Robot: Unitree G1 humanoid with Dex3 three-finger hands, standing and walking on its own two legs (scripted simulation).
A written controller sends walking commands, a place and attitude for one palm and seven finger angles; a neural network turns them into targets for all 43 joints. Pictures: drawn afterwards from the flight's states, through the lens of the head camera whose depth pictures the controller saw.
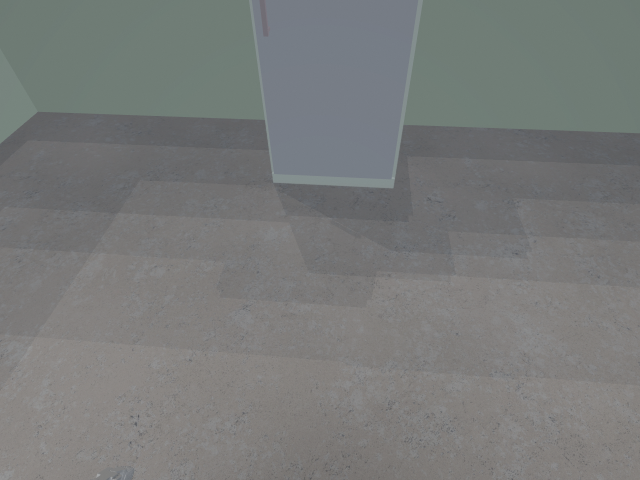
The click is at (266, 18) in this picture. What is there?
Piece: fridge door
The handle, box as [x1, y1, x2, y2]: [259, 0, 269, 36]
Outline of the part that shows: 259,0 263,35 267,36 269,27 267,26 265,1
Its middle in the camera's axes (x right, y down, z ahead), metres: -0.20 -0.86 +1.25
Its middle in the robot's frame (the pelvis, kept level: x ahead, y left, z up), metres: +1.52 +0.27 +0.16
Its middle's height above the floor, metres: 0.93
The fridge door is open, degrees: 0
